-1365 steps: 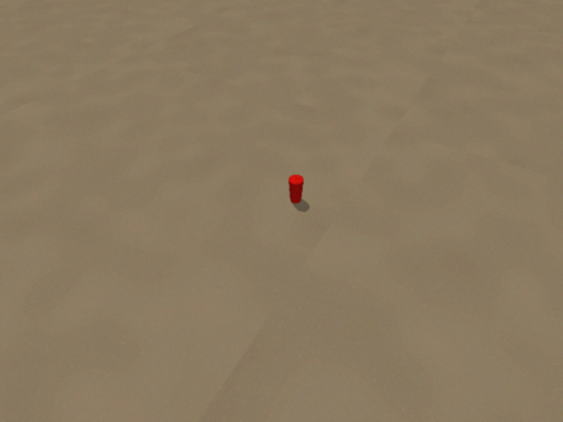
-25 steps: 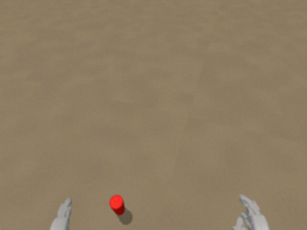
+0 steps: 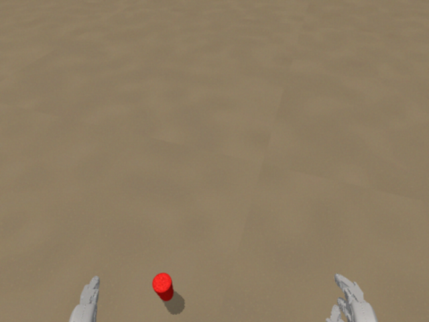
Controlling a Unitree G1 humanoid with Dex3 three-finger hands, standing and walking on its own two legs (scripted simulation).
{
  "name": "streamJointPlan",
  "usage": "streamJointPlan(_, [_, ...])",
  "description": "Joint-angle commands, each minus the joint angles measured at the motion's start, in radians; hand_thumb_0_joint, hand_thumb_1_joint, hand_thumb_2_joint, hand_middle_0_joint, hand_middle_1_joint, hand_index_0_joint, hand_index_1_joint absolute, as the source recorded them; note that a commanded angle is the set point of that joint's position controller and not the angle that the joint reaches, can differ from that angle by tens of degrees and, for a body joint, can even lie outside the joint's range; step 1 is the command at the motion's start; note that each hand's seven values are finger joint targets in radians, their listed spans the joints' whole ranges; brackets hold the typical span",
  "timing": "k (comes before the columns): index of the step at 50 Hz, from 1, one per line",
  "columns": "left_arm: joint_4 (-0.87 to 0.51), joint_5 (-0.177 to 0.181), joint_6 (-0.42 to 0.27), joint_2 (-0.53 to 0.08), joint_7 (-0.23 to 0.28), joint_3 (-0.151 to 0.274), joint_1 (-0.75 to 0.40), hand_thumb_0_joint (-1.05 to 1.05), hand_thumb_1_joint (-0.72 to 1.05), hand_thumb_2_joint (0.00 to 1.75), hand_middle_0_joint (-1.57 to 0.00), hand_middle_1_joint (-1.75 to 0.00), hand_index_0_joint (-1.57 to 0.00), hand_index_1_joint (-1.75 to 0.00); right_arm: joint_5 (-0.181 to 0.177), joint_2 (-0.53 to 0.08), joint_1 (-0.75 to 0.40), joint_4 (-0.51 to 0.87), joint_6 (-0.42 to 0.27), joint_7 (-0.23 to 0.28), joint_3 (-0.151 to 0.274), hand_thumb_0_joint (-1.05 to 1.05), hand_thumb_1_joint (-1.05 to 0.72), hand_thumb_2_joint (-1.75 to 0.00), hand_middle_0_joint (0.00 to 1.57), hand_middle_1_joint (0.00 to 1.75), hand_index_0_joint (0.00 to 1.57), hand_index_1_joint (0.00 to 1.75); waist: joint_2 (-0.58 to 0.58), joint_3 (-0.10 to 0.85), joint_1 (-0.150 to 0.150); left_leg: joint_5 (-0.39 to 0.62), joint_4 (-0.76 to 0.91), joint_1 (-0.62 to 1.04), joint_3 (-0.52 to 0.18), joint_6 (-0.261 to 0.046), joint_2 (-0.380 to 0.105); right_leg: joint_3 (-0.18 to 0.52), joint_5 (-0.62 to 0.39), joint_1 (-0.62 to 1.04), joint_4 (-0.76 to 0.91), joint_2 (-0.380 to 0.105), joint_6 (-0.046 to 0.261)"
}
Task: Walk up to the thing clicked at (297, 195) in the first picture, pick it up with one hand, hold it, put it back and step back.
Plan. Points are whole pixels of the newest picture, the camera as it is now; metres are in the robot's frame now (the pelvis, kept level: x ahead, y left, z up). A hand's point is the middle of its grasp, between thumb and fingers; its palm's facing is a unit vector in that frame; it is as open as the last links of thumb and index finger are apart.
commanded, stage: home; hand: left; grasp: from the side
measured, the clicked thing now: (164, 288) +0.42 +0.22 -0.65
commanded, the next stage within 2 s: stand in 0.04 s
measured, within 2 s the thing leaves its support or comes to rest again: neither
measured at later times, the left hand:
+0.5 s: hand out of the picture +0.17 +0.19 -0.06, palm faces +0.09 -0.95 -0.30, open 11.3 cm
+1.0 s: hand out of the picture +0.04 +0.26 -0.11, palm faces +0.01 -0.93 -0.36, open 7.4 cm
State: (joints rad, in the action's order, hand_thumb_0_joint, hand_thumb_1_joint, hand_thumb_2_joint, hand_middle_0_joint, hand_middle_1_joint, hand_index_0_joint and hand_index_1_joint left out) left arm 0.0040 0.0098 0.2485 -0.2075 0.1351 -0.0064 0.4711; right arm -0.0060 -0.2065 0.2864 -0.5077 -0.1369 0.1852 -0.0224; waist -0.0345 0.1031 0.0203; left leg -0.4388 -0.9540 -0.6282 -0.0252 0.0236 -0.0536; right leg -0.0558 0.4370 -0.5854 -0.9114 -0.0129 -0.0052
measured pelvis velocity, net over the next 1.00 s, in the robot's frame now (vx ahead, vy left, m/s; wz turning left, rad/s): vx -0.01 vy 0.01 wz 0.01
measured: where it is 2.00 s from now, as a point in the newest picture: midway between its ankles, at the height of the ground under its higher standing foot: outside the picture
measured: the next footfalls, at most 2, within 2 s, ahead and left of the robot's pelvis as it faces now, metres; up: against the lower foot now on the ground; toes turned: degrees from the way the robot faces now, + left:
none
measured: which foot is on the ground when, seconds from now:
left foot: down 0.00-1.00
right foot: down 0.00-1.00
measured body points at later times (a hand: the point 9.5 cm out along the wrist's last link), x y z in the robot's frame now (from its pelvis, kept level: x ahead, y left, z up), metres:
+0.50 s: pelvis +0.00 +0.00 +0.00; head +0.01 +0.00 +0.45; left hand +0.16 +0.24 -0.03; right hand +0.16 -0.24 -0.07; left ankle +0.03 +0.13 -0.69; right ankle +0.02 -0.13 -0.69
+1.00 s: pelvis -0.01 +0.01 +0.05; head -0.01 +0.00 +0.50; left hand +0.04 +0.31 -0.08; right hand +0.06 -0.28 -0.09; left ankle +0.03 +0.13 -0.69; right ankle +0.02 -0.13 -0.69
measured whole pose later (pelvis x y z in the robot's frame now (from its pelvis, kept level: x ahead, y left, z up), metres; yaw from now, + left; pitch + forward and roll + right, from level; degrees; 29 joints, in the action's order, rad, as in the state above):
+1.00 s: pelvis -0.01 +0.01 +0.05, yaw +0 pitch -4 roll +0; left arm 1.01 -0.03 0.01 -0.33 0.02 0.01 0.22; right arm 0.04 -0.31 0.20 -1.02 0.01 0.01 0.02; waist -0.01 -0.04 -0.01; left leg -0.23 -0.52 -0.23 0.01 0.00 -0.01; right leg -0.04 0.25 -0.20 -0.52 -0.05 -0.02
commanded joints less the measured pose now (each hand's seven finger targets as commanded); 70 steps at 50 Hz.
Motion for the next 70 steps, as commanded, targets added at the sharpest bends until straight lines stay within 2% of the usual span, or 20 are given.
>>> streamJointPlan(1, [-0.183, -0.012, -0.056, -0.103, 0.009, 0.06, -0.032, 0.0, -0.55, 0.06, -0.05, -0.06, -0.05, -0.06, 0.003, -0.118, -0.071, 0.159, -0.062, 0.01, 0.049, 0.0, -0.9, -0.9, 0.2, 0.3, 0.2, 0.3, 0.011, 0.088, 0.0, 0.126, 0.156, 0.079, 0.027, -0.029, 0.042, -0.009, -0.123, 0.037, 0.163, 0.029, 0.006])
streamJointPlan(7, [-0.19, -0.009, -0.058, -0.096, 0.009, 0.049, -0.045, 0.0, -0.53, 0.07, -0.05, -0.06, -0.05, -0.06, 0.001, -0.122, -0.081, 0.157, -0.067, 0.007, 0.049, 0.0, -0.9, -0.9, 0.2, 0.3, 0.2, 0.3, 0.0, 0.061, -0.002, 0.086, 0.173, 0.065, 0.021, -0.027, 0.04, -0.013, -0.082, 0.018, 0.16, 0.031, 0.01])
streamJointPlan(10, [-0.195, -0.011, -0.06, -0.095, 0.009, 0.055, -0.022, 0.0, -0.29, 0.31, -0.2, -0.3, -0.2, -0.3, 0.003, -0.121, -0.076, 0.16, -0.066, 0.007, 0.051, 0.0, -0.9, -0.9, 0.2, 0.3, 0.2, 0.3, -0.005, 0.101, -0.006, 0.113, 0.169, 0.085, 0.02, -0.025, 0.037, -0.013, -0.103, 0.032, 0.152, 0.033, 0.012])
streamJointPlan(13, [-0.182, -0.012, -0.057, -0.086, 0.01, 0.044, -0.028, 0.0, -0.05, 0.55, -0.2, -0.3, -0.2, -0.3, 0.004, -0.123, -0.077, 0.157, -0.067, 0.009, 0.052, 0.0, -0.9, -0.9, 0.2, 0.3, 0.2, 0.3, 0.026, 0.092, 0.003, 0.148, 0.157, 0.085, 0.021, -0.027, 0.037, -0.014, -0.141, 0.035, 0.152, 0.033, 0.008])
streamJointPlan(14, [-0.196, -0.01, -0.058, -0.101, 0.012, 0.06, -0.034, 0.0, 0.03, 0.63, -0.2, -0.3, -0.2, -0.3, 0.003, -0.117, -0.073, 0.155, -0.065, 0.008, 0.047, 0.0, -0.9, -0.9, 0.2, 0.3, 0.2, 0.3, 0.007, 0.085, -0.006, 0.148, 0.152, 0.074, 0.027, -0.028, 0.041, -0.008, -0.144, 0.041, 0.158, 0.028, 0.009])
streamJointPlan(17, [-0.185, -0.013, -0.059, -0.092, 0.01, 0.049, -0.033, 0.0, 0.27, 0.87, -0.2, -0.3, -0.2, -0.3, 0.005, -0.117, -0.074, 0.157, -0.065, 0.009, 0.048, 0.0, -0.9, -0.9, 0.2, 0.3, 0.2, 0.3, 0.007, 0.087, -0.003, 0.123, 0.159, 0.075, 0.027, -0.027, 0.04, -0.008, -0.116, 0.031, 0.158, 0.029, 0.009])
streamJointPlan(23, [-0.178, -0.013, -0.058, -0.094, 0.01, 0.054, -0.032, 0.0, 0.75, 0.9, -0.2, -0.3, -0.2, -0.3, 0.004, -0.119, -0.074, 0.157, -0.065, 0.011, 0.049, 0.0, -0.9, -0.9, 0.2, 0.3, 0.2, 0.3, 0.023, 0.077, -0.003, 0.128, 0.159, 0.075, 0.028, -0.028, 0.04, -0.01, -0.123, 0.034, 0.162, 0.028, 0.007])
streamJointPlan(24, [0.173, -0.102, -0.163, -0.236, -0.04, 0.095, -0.202, 0.0, 0.83, 0.9, -0.2, -0.3, -0.2, -0.3, 0.12, -0.263, -0.137, -0.061, 0.016, -0.049, 0.092, 0.0, -0.9, -0.9, 0.2, 0.3, 0.2, 0.3, 0.086, -0.09, -0.03, 0.209, 0.203, 0.107, -0.032, -0.057, 0.005, 0.09, -0.142, 0.136, 0.198, -0.054, 0.071])
streamJointPlan(25, [0.269, -0.117, -0.205, -0.244, -0.067, 0.104, -0.17, 0.0, 0.9, 0.9, -0.2, -0.3, -0.2, -0.3, 0.126, -0.248, -0.11, -0.106, 0.047, -0.088, 0.097, 0.0, -0.9, -0.9, 0.2, 0.3, 0.2, 0.3, 0.119, -0.011, -0.037, 0.194, 0.181, 0.145, -0.006, -0.081, 0.008, 0.126, -0.169, 0.164, 0.208, -0.079, 0.093])
streamJointPlan(26, [0.295, -0.107, -0.233, -0.262, -0.084, 0.099, -0.17, 0.0, 0.9, 0.9, -0.2, -0.3, -0.2, -0.3, 0.117, -0.261, -0.119, -0.099, 0.065, -0.106, 0.106, 0.0, -0.9, -0.9, 0.2, 0.3, 0.2, 0.3, 0.105, -0.024, -0.021, 0.164, 0.183, 0.155, -0.021, -0.088, 0.019, 0.151, -0.144, 0.138, 0.233, -0.081, 0.105])
streamJointPlan(27, [0.334, -0.094, -0.252, -0.263, -0.094, 0.089, -0.184, 0.0, 0.9, 0.9, -0.2, -0.3, -0.2, -0.3, 0.096, -0.25, -0.12, -0.111, 0.069, -0.122, 0.103, 0.0, -0.9, -0.9, 0.2, 0.3, 0.2, 0.3, 0.082, -0.007, -0.025, 0.149, 0.2, 0.192, -0.028, -0.092, 0.021, 0.162, -0.124, 0.154, 0.239, -0.088, 0.104])
streamJointPlan(29, [0.41, -0.073, -0.268, -0.256, -0.108, 0.08, -0.227, 0.0, 0.9, 0.9, -0.2, -0.3, -0.2, -0.3, 0.071, -0.242, -0.104, -0.149, 0.07, -0.153, 0.097, 0.0, -0.9, -0.9, 0.2, 0.3, 0.2, 0.3, 0.058, -0.016, -0.029, 0.13, 0.25, 0.224, -0.031, -0.089, 0.017, 0.146, -0.095, 0.153, 0.251, -0.087, 0.088])
streamJointPlan(30, [0.452, -0.065, -0.272, -0.258, -0.111, 0.079, -0.232, 0.0, 0.9, 0.9, -0.2, -0.3, -0.2, -0.3, 0.062, -0.247, -0.118, -0.164, 0.069, -0.161, 0.102, 0.0, -0.9, -0.9, 0.2, 0.3, 0.2, 0.3, 0.045, -0.005, -0.033, 0.159, 0.266, 0.242, -0.04, -0.085, 0.013, 0.13, -0.129, 0.172, 0.258, -0.08, 0.079])
streamJointPlan(33, [0.57, -0.055, -0.281, -0.26, -0.109, 0.076, -0.253, 0.0, 0.9, 0.9, -0.2, -0.3, -0.2, -0.3, 0.063, -0.257, -0.148, -0.214, 0.074, -0.17, 0.102, 0.0, -0.9, -0.9, 0.2, 0.3, 0.2, 0.3, -0.013, -0.016, -0.046, 0.208, 0.347, 0.259, -0.076, -0.087, -0.017, 0.09, -0.192, 0.233, 0.251, -0.063, 0.052])
streamJointPlan(35, [0.638, -0.057, -0.284, -0.267, -0.107, 0.074, -0.266, 0.0, 0.9, 0.9, -0.2, -0.3, -0.2, -0.3, 0.061, -0.255, -0.162, -0.245, 0.083, -0.171, 0.1, 0.0, -0.9, -0.9, 0.2, 0.3, 0.2, 0.3, 0.009, -0.045, -0.045, 0.194, 0.377, 0.266, -0.069, -0.081, -0.013, 0.098, -0.192, 0.248, 0.297, -0.068, 0.051])
streamJointPlan(37, [0.695, -0.054, -0.29, -0.274, -0.106, 0.075, -0.282, 0.0, 0.9, 0.9, -0.2, -0.3, -0.2, -0.3, 0.057, -0.261, -0.14, -0.286, 0.089, -0.169, 0.098, 0.0, -0.9, -0.9, 0.2, 0.3, 0.2, 0.3, 0.017, -0.034, -0.038, 0.26, 0.387, 0.301, -0.064, -0.075, -0.012, 0.105, -0.262, 0.299, 0.322, -0.081, 0.05])
streamJointPlan(43, [0.846, -0.042, -0.282, -0.291, -0.105, 0.066, -0.303, 0.0, 0.9, 0.9, -0.2, -0.3, -0.2, -0.3, 0.048, -0.283, -0.14, -0.385, 0.107, -0.167, 0.088, 0.0, -0.9, -0.9, 0.2, 0.3, 0.2, 0.3, 0.02, -0.101, -0.031, 0.167, 0.52, 0.349, -0.082, -0.061, -0.028, 0.114, -0.198, 0.344, 0.451, -0.087, 0.037])
streamJointPlan(45, [0.888, -0.042, -0.281, -0.294, -0.105, 0.062, -0.304, 0.0, 0.9, 0.9, -0.2, -0.3, -0.2, -0.3, 0.044, -0.289, -0.146, -0.415, 0.111, -0.167, 0.087, 0.0, -0.9, -0.9, 0.2, 0.3, 0.2, 0.3, 0.019, -0.101, -0.031, 0.181, 0.542, 0.371, -0.081, -0.057, -0.028, 0.118, -0.203, 0.371, 0.488, -0.097, 0.035])
streamJointPlan(53, [1.011, -0.038, -0.278, -0.315, -0.108, 0.049, -0.316, 0.0, 0.9, 0.9, -0.2, -0.3, -0.2, -0.3, 0.034, -0.306, -0.15, -0.505, 0.116, -0.168, 0.079, 0.0, -0.9, -0.9, 0.2, 0.3, 0.2, 0.3, 0.042, -0.142, -0.027, 0.175, 0.635, 0.43, -0.087, -0.044, -0.04, 0.118, -0.173, 0.387, 0.572, -0.102, 0.021])
streamJointPlan(70, [1.092, -0.037, -0.274, -0.325, -0.113, 0.049, -0.351, 0.0, 0.9, 0.9, -0.2, -0.3, -0.2, -0.3, 0.032, -0.313, -0.186, -0.568, 0.121, -0.172, 0.072, 0.0, -0.9, -0.9, 0.2, 0.3, 0.2, 0.3, 0.017, -0.164, -0.036, 0.094, 0.694, 0.397, -0.087, -0.039, -0.051, 0.118, -0.133, 0.407, 0.611, -0.103, 0.012])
